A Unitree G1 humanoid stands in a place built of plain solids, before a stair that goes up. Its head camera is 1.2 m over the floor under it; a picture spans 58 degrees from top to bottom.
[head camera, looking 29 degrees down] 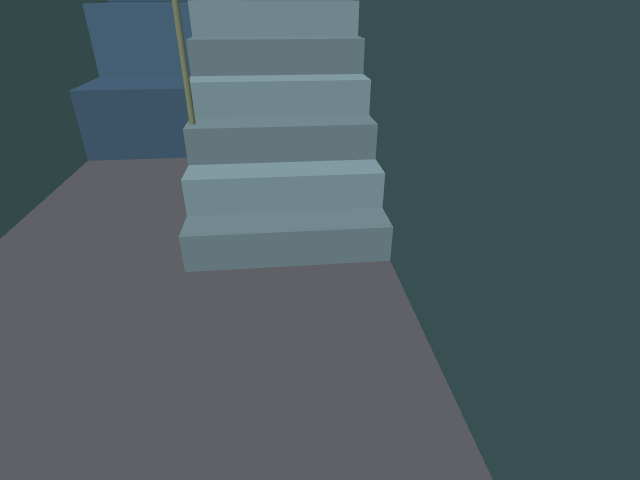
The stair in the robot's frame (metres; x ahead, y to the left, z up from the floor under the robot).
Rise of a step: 0.20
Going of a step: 0.24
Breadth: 1.06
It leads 6 degrees to the left of straight ahead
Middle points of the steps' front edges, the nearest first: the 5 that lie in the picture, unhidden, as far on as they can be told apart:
1.89 0.16 0.20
2.12 0.18 0.40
2.35 0.20 0.60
2.59 0.23 0.80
2.82 0.25 1.00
